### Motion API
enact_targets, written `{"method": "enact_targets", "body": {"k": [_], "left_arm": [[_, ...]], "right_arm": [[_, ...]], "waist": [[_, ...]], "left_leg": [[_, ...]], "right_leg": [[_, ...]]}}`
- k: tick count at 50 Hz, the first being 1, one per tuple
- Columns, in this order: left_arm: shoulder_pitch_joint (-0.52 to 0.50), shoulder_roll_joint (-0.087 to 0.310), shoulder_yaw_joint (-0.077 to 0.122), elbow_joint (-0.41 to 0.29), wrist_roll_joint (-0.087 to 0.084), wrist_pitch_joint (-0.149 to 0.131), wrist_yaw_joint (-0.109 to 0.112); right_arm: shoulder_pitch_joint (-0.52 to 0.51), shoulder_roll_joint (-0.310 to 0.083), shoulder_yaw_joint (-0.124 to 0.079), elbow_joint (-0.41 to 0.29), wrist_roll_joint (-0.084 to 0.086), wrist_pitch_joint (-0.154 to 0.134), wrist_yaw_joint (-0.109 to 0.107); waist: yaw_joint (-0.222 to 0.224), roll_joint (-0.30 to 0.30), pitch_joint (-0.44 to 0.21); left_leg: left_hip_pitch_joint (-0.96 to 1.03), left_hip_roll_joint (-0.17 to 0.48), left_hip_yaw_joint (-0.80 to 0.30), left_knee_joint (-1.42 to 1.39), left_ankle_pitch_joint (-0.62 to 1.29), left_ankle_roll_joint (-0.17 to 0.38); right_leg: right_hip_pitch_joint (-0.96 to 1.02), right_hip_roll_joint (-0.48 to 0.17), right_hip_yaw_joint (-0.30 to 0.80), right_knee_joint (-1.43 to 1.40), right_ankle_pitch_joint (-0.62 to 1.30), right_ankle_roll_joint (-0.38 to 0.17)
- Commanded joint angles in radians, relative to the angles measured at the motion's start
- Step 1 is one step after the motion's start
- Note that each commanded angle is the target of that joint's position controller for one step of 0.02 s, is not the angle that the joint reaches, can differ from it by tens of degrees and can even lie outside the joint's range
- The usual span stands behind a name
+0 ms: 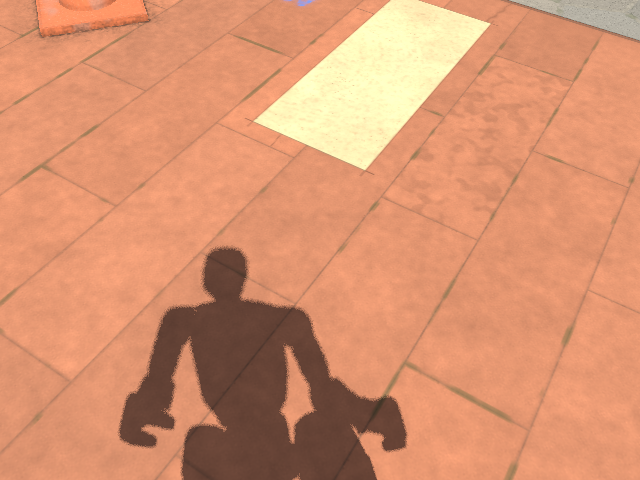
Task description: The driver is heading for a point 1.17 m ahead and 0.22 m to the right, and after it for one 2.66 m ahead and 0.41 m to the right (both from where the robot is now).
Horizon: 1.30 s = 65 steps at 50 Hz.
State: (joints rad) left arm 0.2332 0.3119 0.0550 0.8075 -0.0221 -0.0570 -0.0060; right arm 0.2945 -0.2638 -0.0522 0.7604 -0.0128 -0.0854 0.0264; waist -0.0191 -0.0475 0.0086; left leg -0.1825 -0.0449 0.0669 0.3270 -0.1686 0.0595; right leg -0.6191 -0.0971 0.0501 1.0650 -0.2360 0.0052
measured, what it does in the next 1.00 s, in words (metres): walks ahead, turning right: right foot, then left foot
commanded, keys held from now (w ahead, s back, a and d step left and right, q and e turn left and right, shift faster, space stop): w+e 0.42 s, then w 0.58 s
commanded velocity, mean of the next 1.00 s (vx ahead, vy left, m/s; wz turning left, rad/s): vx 0.50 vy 0.00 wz -0.30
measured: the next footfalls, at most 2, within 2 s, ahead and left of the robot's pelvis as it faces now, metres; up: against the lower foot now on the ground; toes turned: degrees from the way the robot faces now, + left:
right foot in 0.32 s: +0.33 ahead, -0.17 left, +0.00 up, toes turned -12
left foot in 0.82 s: +0.66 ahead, -0.03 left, +0.00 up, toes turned -19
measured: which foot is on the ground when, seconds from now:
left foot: down 0.00-0.32, up 0.34-0.80, down 0.82-1.00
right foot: up 0.00-0.30, down 0.32-0.82, up 0.84-1.00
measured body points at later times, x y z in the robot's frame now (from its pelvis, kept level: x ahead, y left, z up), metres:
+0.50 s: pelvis +0.27 -0.08 -0.01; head +0.30 -0.10 +0.44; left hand +0.45 +0.16 -0.11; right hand +0.34 -0.38 -0.11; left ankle +0.30 +0.09 -0.66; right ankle +0.29 -0.16 -0.75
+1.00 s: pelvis +0.56 -0.09 +0.00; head +0.59 -0.09 +0.44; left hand +0.75 +0.13 -0.13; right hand +0.57 -0.38 -0.11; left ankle +0.62 -0.02 -0.75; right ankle +0.48 -0.22 -0.66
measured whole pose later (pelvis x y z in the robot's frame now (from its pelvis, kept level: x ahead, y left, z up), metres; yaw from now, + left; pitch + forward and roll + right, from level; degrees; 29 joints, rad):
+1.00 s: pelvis +0.56 -0.09 +0.00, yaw -19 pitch +1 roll +0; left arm 0.28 0.30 0.05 0.76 -0.01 -0.06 0.00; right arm 0.26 -0.27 -0.04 0.78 -0.01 -0.09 0.03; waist -0.01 -0.04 0.02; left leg -0.27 -0.05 0.04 0.41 -0.17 0.06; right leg -0.49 -0.05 0.04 1.11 -0.33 -0.03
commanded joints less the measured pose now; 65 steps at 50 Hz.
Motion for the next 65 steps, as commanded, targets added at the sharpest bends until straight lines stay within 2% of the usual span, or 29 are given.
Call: {"method": "enact_targets", "body": {"k": [1,6,11,13,15,16,17,18,19,20,21,22,25,30,36,39,41,42,43,44,45,46,47,51,57,60,63,64,65], "left_arm": [[0.015,0.041,0.014,-0.05,0.002,0.005,0.003],[-0.131,0.01,0.0,-0.097,0.005,-0.005,-0.024],[-0.237,0.015,-0.001,-0.175,0.004,-0.003,-0.052],[-0.209,0.038,0.011,-0.192,0.005,0.0,-0.061],[-0.011,0.102,0.05,-0.155,0.004,0.005,-0.056],[0.16,0.176,0.086,-0.117,0.001,0.01,-0.04],[0.197,0.298,0.11,-0.113,-0.007,0.011,-0.025],[0.225,0.237,0.089,-0.137,-0.004,0.003,-0.025],[0.196,0.179,0.071,-0.131,0.008,-0.004,-0.025],[0.139,0.151,0.064,-0.137,0.005,-0.008,-0.022],[0.069,0.122,0.054,-0.151,0.005,-0.006,-0.02],[0.02,0.088,0.041,-0.168,0.015,-0.006,-0.016],[0.0,0.088,0.038,-0.169,0.02,-0.013,-0.008],[0.057,0.117,0.042,-0.127,0.012,-0.015,0.009],[0.141,0.133,0.045,-0.069,0.003,-0.007,0.009],[0.132,0.144,0.051,-0.057,0.005,0.006,0.015],[0.112,0.108,0.035,-0.068,0.015,0.012,0.016],[0.199,0.039,0.01,-0.091,0.024,0.002,0.014],[0.259,0.006,-0.002,-0.081,0.012,-0.014,0.011],[0.167,0.102,0.018,-0.088,-0.005,-0.021,0.006],[0.075,0.121,0.023,-0.114,-0.011,-0.026,0.004],[0.016,0.112,0.022,-0.124,0.005,-0.027,0.006],[0.023,0.1,0.026,-0.127,0.01,-0.025,0.006],[0.052,0.049,0.02,-0.112,0.015,-0.006,0.009],[-0.108,-0.005,0.001,-0.145,0.027,-0.021,0.001],[-0.163,0.004,0.004,-0.159,0.023,-0.026,-0.012],[-0.138,0.044,0.018,-0.157,0.033,-0.032,-0.023],[-0.07,0.057,0.026,-0.132,0.04,-0.035,-0.021],[-0.013,0.106,0.04,-0.115,0.052,-0.04,-0.012]], "right_arm": [[-0.043,-0.133,-0.037,-0.044,-0.007,-0.031,-0.011],[-0.01,-0.161,-0.042,-0.004,0.004,-0.024,-0.027],[0.048,-0.187,-0.055,0.044,0.024,0.011,-0.035],[0.03,-0.212,-0.062,0.042,0.028,0.028,-0.044],[0.007,-0.226,-0.064,0.032,0.028,0.047,-0.058],[0.015,-0.208,-0.054,0.018,0.021,0.044,-0.065],[0.114,-0.065,-0.006,-0.036,-0.017,0.015,-0.046],[0.049,-0.106,-0.004,-0.041,0.007,-0.028,-0.029],[-0.058,-0.165,-0.022,-0.071,0.049,-0.052,-0.017],[-0.095,-0.154,-0.015,-0.084,0.047,-0.064,-0.018],[-0.106,-0.153,-0.019,-0.079,0.023,-0.064,-0.025],[-0.086,-0.163,-0.027,-0.07,0.011,-0.053,-0.027],[-0.039,-0.123,-0.023,-0.054,0.003,-0.017,-0.024],[-0.199,-0.078,-0.002,-0.089,0.006,-0.012,-0.021],[-0.325,-0.103,-0.007,-0.131,0.022,-0.028,0.005],[-0.264,-0.127,-0.018,-0.123,0.02,-0.035,0.011],[-0.036,-0.19,-0.049,-0.064,0.009,-0.038,0.001],[0.1,-0.276,-0.069,-0.049,-0.008,-0.038,-0.003],[0.169,-0.264,-0.07,-0.014,0.009,-0.029,0.008],[0.139,-0.187,-0.047,-0.019,0.029,-0.026,0.007],[0.063,-0.162,-0.037,-0.031,0.025,-0.019,0.002],[0.004,-0.141,-0.027,-0.039,0.014,-0.013,0.003],[-0.03,-0.131,-0.022,-0.043,0.004,-0.014,0.002],[-0.042,-0.131,-0.02,-0.024,0.012,-0.026,0.0],[0.008,-0.162,-0.025,0.026,0.015,-0.003,-0.023],[0.045,-0.165,-0.023,0.058,0.021,0.015,-0.03],[0.017,-0.175,-0.027,0.07,0.026,0.032,-0.036],[-0.008,-0.172,-0.026,0.069,0.029,0.036,-0.038],[0.024,-0.149,-0.019,0.071,0.02,0.034,-0.037]], "waist": [[0.023,0.111,0.011],[-0.031,0.091,0.053],[-0.058,0.089,0.082],[-0.025,0.12,0.04],[0.091,0.131,-0.085],[0.168,0.072,-0.18],[0.083,-0.196,-0.28],[0.131,-0.128,-0.424],[0.154,-0.07,-0.292],[0.119,-0.005,-0.192],[0.075,0.041,-0.117],[0.036,0.027,-0.089],[-0.002,0.004,-0.065],[0.058,-0.016,-0.009],[0.105,-0.025,0.037],[0.061,-0.051,0.02],[-0.052,-0.014,-0.144],[-0.06,0.155,-0.314],[-0.056,0.364,-0.382],[-0.082,0.241,-0.262],[-0.072,0.165,-0.138],[-0.052,0.096,-0.053],[-0.019,0.125,-0.025],[0.022,0.138,-0.015],[-0.021,0.118,-0.012],[-0.039,0.126,-0.022],[-0.001,0.137,-0.04],[0.04,0.125,-0.067],[0.05,0.072,-0.122]], "left_leg": [[0.031,0.282,-0.144,-0.204,0.207,0.161],[0.077,0.271,-0.004,-0.223,0.23,0.117],[0.27,0.328,0.044,-0.139,0.353,0.091],[0.307,0.33,0.077,-0.024,0.657,0.066],[0.26,0.291,0.125,0.269,0.896,0.025],[0.059,0.251,0.13,0.533,0.715,-0.015],[-0.418,0.067,0.097,0.919,-0.151,-0.086],[-0.569,-0.006,-0.134,1.072,-0.425,-0.084],[-0.655,0.056,-0.174,1.073,-0.344,-0.059],[-0.639,0.1,-0.162,0.989,-0.256,-0.045],[-0.584,0.132,-0.152,0.896,-0.21,-0.052],[-0.505,0.16,-0.151,0.843,-0.173,-0.059],[-0.417,0.169,-0.118,0.741,-0.114,-0.098],[-0.388,0.141,-0.093,0.398,0.209,-0.117],[-0.413,0.106,-0.107,0.203,0.231,-0.068],[-0.338,0.084,-0.087,0.165,0.115,-0.022],[0.018,0.098,-0.09,0.16,0.159,0.045],[0.4,0.316,-0.404,0.177,0.122,0.168],[0.558,0.429,-0.771,0.022,-0.121,0.255],[0.487,0.409,-0.746,-0.023,-0.3,0.212],[0.351,0.379,-0.619,-0.044,-0.282,0.175],[0.215,0.33,-0.512,-0.074,-0.177,0.153],[0.13,0.31,-0.46,-0.099,-0.091,0.16],[0.031,0.261,-0.31,-0.17,0.114,0.177],[0.019,0.184,-0.094,-0.123,0.574,0.12],[0.084,0.207,-0.109,-0.077,0.54,0.111],[0.147,0.237,-0.152,0.029,0.529,0.087],[0.144,0.214,-0.143,0.107,0.55,0.066],[0.097,0.152,-0.129,0.227,0.491,0.027]], "right_leg": [[-0.084,-0.027,0.072,-0.08,0.152,0.014],[-0.045,-0.001,0.003,-0.343,0.356,-0.004],[-0.102,0.02,-0.05,-0.45,0.221,-0.053],[-0.014,0.069,-0.111,-0.458,0.112,-0.087],[0.271,0.154,-0.16,-0.501,0.092,-0.139],[0.577,0.112,-0.044,-0.528,0.135,-0.19],[0.974,-0.161,0.483,-0.56,0.062,-0.377],[1.076,-0.251,0.802,-0.727,-0.041,-0.449],[0.998,-0.213,0.643,-0.748,0.0,-0.383],[0.851,-0.167,0.511,-0.748,0.068,-0.343],[0.698,-0.129,0.417,-0.761,0.164,-0.316],[0.589,-0.104,0.346,-0.786,0.255,-0.304],[0.436,-0.075,0.246,-0.84,0.387,-0.308],[0.385,-0.012,0.112,-0.869,0.326,-0.242],[0.546,-0.098,0.182,-0.814,0.227,-0.22],[0.62,-0.124,0.2,-0.733,0.382,-0.189],[0.544,-0.029,0.123,-0.444,0.555,-0.139],[0.243,0.09,0.057,-0.096,0.263,-0.076],[-0.014,0.19,0.07,0.129,-0.339,-0.037],[-0.127,0.128,0.118,0.217,-0.318,-0.045],[-0.157,0.077,0.077,0.204,-0.222,-0.05],[-0.129,0.039,0.045,0.148,-0.147,-0.05],[-0.091,0.009,0.044,0.1,-0.092,-0.043],[-0.028,-0.023,0.017,-0.018,-0.008,-0.01],[0.086,0.035,-0.049,-0.403,0.303,0.017],[0.125,0.063,-0.038,-0.502,0.362,0.003],[0.178,0.076,-0.021,-0.576,0.287,-0.038],[0.27,0.092,-0.036,-0.635,0.336,-0.057],[0.426,0.047,-0.007,-0.657,0.612,-0.088]]}}
Over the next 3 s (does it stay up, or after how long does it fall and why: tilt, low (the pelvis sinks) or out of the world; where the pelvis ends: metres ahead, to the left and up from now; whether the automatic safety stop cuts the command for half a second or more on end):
stays up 1.21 -0.21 0.00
